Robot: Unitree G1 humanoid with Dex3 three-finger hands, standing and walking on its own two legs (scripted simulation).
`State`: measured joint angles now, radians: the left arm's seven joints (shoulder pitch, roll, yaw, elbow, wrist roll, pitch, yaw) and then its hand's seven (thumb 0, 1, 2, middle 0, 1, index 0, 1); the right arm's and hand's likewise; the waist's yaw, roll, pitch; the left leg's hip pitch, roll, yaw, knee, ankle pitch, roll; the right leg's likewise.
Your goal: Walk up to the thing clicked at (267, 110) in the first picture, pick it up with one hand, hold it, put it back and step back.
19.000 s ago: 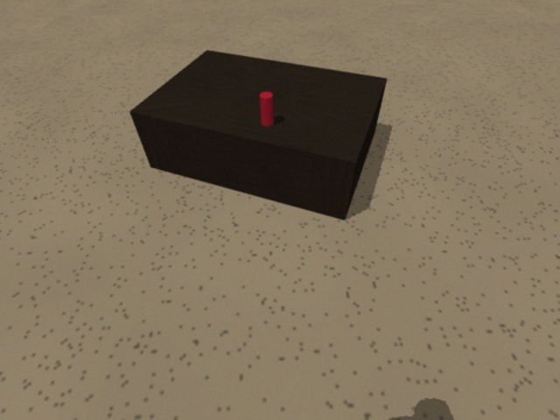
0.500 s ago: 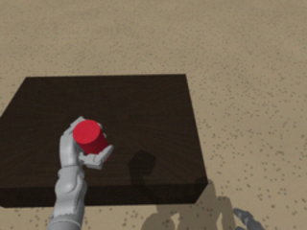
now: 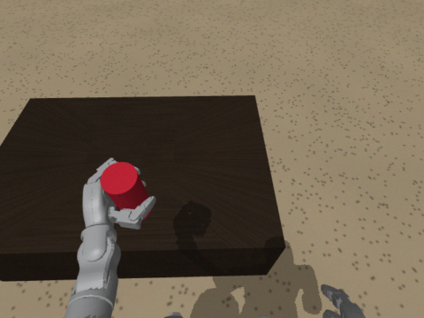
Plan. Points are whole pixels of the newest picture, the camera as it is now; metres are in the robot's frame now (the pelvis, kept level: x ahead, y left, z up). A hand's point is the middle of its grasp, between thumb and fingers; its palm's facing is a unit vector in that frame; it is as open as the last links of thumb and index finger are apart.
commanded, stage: crouch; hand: left
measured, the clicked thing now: (129, 194) +0.34 +0.17 +0.05
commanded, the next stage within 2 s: lower in 1.14 s
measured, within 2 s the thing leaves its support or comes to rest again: neither
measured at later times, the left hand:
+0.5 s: hand (138, 189) +0.44 +0.21 -0.10, palm faces +0.23 -0.97 -0.01, open 8.7 cm
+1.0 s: hand (141, 188) +0.48 +0.22 -0.17, palm faces +0.23 -0.97 -0.02, open 8.7 cm
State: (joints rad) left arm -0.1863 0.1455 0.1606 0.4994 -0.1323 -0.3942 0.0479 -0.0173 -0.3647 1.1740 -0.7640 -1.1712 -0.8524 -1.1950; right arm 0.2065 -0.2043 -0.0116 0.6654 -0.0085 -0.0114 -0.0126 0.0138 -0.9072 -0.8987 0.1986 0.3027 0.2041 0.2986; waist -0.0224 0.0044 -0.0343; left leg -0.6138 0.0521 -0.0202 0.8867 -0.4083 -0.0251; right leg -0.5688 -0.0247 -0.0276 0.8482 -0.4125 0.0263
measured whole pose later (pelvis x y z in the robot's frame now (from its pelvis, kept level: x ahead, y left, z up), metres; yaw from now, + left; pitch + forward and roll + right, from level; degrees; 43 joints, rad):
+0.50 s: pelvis -0.03 +0.00 -0.11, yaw -2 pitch +27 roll -4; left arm -0.68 0.35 0.39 1.04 -0.09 -0.61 -0.01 -0.02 -0.36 1.17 -0.77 -1.16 -0.85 -1.19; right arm 0.24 -0.24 0.00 0.70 -0.06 0.03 0.04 0.01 -0.90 -0.90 0.20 0.30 0.20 0.30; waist -0.10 0.01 -0.14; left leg -1.35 0.07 -0.06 1.46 -0.58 -0.03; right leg -1.30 -0.01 -0.03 1.40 -0.58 0.03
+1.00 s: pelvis -0.04 +0.01 -0.17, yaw -4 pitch +33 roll -6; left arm -0.86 0.48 0.47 1.12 -0.04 -0.56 -0.02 -0.02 -0.36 1.17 -0.77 -1.16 -0.85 -1.19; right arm 0.23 -0.24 0.03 0.69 -0.07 0.04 0.05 0.01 -0.91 -0.90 0.20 0.30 0.20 0.30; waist -0.16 0.01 -0.16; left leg -1.64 0.07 -0.09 1.68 -0.63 -0.02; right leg -1.57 0.00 -0.04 1.60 -0.62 0.04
